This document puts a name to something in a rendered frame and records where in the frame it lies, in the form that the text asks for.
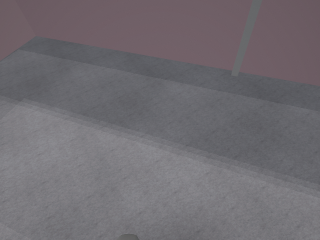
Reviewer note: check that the panel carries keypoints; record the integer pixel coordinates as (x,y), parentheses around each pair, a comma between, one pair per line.
(252,16)

